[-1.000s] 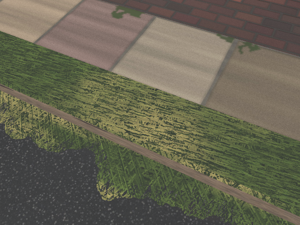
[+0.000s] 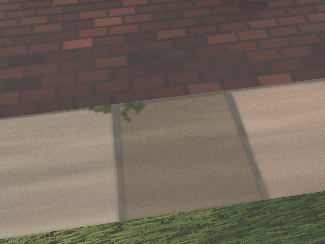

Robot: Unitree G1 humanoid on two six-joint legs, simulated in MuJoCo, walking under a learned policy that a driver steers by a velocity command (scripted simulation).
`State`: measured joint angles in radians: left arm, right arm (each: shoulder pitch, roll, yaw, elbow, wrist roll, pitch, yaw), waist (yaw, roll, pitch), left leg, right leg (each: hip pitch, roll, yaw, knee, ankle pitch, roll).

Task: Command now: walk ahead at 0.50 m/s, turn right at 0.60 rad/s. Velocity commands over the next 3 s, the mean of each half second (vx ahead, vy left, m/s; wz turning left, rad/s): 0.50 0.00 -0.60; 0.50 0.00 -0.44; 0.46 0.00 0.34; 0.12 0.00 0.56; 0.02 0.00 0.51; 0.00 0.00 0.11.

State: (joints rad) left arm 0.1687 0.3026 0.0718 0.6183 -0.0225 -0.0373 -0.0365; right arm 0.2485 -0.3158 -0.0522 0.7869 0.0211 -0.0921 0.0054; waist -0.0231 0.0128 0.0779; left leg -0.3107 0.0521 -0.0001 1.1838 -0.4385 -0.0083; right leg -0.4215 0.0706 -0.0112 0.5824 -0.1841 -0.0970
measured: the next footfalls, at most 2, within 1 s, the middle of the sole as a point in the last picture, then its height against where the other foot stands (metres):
left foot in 0.38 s outside the picture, level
right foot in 0.88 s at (231, 208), level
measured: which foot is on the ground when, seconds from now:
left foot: up 0.00-0.36, down 0.38-0.88, up 0.90-1.00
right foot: down 0.00-0.38, up 0.40-0.86, down 0.88-1.00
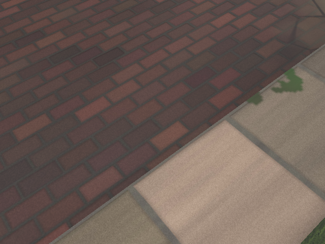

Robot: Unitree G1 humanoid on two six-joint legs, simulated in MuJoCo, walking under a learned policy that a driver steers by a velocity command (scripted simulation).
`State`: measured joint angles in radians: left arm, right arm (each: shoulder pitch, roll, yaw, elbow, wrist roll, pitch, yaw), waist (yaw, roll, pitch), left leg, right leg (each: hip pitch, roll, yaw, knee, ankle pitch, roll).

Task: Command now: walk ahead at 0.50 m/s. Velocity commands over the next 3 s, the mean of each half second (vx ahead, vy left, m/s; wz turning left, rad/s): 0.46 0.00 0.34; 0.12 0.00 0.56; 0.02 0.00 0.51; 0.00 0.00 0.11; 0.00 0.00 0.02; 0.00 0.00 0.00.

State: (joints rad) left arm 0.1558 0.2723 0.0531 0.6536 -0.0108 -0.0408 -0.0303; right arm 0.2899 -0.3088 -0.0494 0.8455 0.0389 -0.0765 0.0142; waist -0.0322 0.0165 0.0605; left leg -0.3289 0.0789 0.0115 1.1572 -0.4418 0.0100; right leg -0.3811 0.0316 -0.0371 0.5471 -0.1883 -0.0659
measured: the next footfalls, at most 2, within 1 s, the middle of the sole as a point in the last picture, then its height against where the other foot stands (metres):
left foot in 0.42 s outside the picture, level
right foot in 0.92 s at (172, 213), level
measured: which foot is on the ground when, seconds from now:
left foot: up 0.00-0.40, down 0.42-0.92, up 0.94-1.00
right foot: down 0.00-0.44, up 0.46-0.90, down 0.92-1.00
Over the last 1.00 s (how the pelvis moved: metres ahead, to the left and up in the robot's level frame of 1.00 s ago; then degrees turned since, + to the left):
0.52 -0.12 0.01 -31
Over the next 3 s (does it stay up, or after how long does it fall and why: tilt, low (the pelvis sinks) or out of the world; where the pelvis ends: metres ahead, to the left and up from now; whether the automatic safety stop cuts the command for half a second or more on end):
stays up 0.42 0.04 0.01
